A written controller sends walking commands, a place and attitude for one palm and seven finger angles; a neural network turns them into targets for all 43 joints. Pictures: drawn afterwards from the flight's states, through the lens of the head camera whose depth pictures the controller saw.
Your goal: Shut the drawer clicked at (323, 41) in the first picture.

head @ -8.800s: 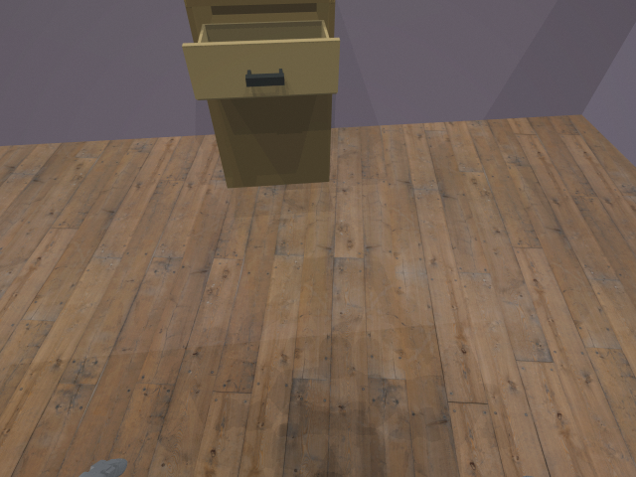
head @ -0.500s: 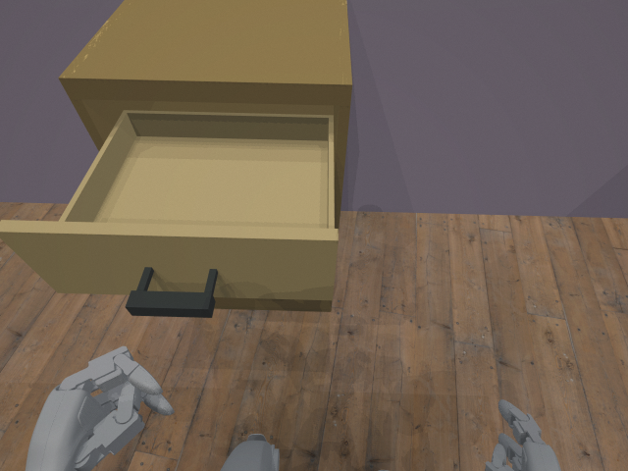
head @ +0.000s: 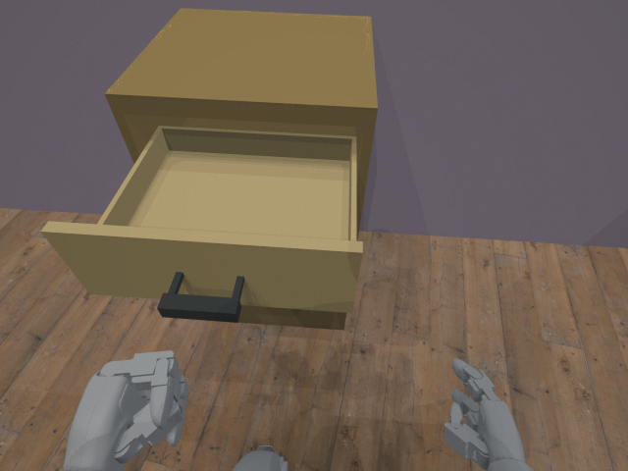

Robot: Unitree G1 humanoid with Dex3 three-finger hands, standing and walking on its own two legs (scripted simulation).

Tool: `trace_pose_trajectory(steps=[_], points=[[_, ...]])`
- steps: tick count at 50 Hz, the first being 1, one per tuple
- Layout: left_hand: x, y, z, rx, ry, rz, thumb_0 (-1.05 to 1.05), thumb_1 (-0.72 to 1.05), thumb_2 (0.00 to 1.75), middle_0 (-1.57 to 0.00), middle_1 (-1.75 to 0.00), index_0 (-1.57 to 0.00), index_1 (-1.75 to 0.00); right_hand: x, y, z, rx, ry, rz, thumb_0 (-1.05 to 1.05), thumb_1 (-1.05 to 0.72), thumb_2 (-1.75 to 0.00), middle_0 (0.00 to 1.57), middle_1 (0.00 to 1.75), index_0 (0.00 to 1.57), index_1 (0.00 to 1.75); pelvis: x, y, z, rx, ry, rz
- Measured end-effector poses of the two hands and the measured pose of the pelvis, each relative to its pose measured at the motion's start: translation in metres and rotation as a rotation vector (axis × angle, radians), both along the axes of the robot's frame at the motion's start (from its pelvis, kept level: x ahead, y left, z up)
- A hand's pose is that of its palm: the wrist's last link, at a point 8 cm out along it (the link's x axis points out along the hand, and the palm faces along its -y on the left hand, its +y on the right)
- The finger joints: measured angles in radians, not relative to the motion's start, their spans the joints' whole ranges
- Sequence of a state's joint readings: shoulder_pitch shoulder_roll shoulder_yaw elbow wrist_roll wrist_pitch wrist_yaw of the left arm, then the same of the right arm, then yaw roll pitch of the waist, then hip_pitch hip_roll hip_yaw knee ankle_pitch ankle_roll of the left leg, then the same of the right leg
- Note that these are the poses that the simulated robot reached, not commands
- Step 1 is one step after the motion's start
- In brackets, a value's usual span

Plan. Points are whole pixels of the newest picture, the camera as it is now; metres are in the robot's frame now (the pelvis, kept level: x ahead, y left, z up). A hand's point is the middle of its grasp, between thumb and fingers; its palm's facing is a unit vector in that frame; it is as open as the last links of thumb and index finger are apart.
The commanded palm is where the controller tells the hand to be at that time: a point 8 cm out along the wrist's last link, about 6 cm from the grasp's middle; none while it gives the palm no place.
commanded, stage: raise the hand and make a fist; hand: left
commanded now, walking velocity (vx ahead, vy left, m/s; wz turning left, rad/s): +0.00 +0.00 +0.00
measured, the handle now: (204, 294) +0.36 +0.19 +0.00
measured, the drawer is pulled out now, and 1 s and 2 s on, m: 0.30 0.30 0.30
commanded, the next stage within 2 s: bring the fist close to the handle in 0.44 s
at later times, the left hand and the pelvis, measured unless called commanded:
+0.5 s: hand (185, 406) +0.17 +0.14 +0.09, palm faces +0.01 -1.00 -0.08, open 3.3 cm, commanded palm +0.14 +0.20 +0.10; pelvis +0.01 -0.02 +0.00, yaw +0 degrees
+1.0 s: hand (195, 384) +0.21 +0.16 +0.05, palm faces -0.01 -1.00 -0.05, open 3.3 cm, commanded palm +0.19 +0.21 +0.05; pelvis +0.01 -0.02 -0.01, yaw +0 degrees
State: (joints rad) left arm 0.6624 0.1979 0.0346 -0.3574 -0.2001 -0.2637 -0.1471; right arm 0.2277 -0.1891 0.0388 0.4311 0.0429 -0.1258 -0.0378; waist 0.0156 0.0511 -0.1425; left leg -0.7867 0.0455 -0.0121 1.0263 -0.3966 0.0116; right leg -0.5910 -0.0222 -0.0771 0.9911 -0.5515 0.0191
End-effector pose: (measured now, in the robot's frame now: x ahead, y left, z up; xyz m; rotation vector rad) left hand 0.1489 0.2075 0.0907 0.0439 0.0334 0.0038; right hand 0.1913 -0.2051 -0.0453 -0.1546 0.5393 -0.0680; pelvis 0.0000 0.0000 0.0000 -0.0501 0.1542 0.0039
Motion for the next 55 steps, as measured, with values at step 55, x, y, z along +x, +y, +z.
trace_pose_trajectory(steps=[55], points=[[0.05,0.002,-0.048,-0.005,0.029,-0.019,0.02,0.9,0.9,-1.4,-1.6,-1.4,-1.6,-0.018,-0.057,-0.037,-0.077,0.146,-0.107,0.02,-0.9,-0.9,0.2,0.3,0.21,0.3,0.009,-0.02,-0.013,0.018,0.089,-0.015]])
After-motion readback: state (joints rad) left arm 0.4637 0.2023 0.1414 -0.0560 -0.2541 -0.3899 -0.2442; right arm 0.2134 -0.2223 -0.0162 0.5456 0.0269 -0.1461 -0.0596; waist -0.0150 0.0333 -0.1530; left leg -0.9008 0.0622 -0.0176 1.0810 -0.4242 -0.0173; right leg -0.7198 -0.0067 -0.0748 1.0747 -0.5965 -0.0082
